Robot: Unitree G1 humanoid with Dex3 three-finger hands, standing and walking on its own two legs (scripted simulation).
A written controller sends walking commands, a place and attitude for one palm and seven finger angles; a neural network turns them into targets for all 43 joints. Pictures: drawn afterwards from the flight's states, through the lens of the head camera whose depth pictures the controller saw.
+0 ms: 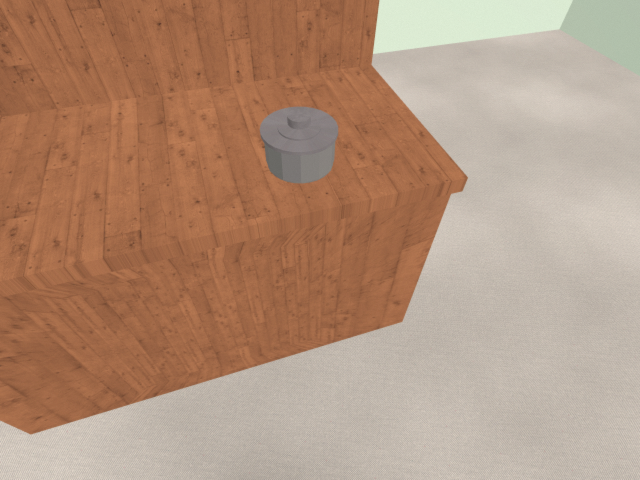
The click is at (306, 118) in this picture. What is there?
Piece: lid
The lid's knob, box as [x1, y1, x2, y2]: [287, 109, 310, 129]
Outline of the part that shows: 288,112 287,121 289,126 299,129 309,125 310,115 306,110 294,109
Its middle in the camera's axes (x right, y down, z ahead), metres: -0.05 -0.24 +0.77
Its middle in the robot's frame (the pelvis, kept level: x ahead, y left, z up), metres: +0.74 +0.09 +0.04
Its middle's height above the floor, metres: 0.81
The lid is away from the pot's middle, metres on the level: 0.00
